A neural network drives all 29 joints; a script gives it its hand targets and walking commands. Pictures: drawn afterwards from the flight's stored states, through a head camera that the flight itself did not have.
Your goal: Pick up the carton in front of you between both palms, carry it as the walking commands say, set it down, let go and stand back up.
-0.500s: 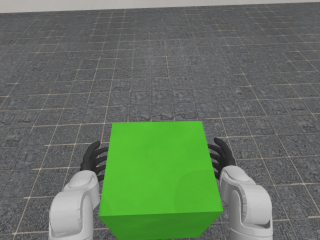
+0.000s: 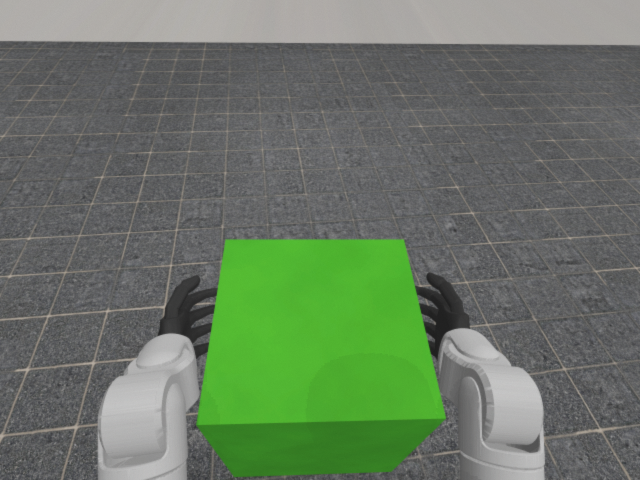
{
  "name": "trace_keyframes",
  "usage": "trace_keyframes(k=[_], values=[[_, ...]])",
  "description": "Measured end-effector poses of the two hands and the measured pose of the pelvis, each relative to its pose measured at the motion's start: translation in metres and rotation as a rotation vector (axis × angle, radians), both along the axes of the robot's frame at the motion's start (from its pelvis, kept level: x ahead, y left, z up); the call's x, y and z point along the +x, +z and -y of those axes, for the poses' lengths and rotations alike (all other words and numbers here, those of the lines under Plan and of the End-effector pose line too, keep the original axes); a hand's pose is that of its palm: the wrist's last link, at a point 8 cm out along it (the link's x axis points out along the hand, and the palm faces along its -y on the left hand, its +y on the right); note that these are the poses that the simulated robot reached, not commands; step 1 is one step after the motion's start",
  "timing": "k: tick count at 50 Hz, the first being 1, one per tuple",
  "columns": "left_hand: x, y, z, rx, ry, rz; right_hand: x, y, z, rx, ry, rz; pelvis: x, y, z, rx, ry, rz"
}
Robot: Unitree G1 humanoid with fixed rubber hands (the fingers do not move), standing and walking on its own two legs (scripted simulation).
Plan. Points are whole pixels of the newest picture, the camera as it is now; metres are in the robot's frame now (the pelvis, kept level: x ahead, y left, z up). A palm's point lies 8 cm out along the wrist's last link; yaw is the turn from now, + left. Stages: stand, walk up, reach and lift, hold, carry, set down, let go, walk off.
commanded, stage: carry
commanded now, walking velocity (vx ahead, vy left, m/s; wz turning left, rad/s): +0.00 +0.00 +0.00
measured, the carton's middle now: (314, 364) +0.26 +0.00 +0.02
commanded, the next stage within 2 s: hold in 1.26 s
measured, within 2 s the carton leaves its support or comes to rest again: neither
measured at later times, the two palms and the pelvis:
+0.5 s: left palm (201, 343) +0.26 +0.13 +0.07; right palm (459, 343) +0.26 -0.17 +0.07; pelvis +0.01 -0.02 -0.01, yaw -1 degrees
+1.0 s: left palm (214, 361) +0.26 +0.12 +0.03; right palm (454, 361) +0.25 -0.17 +0.03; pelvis -0.03 -0.02 +0.00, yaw -1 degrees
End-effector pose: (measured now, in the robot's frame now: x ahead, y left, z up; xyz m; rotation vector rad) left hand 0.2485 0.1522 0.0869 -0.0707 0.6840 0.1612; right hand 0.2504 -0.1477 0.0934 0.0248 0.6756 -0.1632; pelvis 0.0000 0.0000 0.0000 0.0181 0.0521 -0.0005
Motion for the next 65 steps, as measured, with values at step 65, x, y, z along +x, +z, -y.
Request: trace_keyframes(k=[65], values=[[0.003, -0.054, 0.03, 0.085, -0.076, 0.029, 0.0, -0.059, 0.028, -0.056, 0.056, 0.025, -0.032, -0.003, 0.024, -0.006, -0.024, 0.065]])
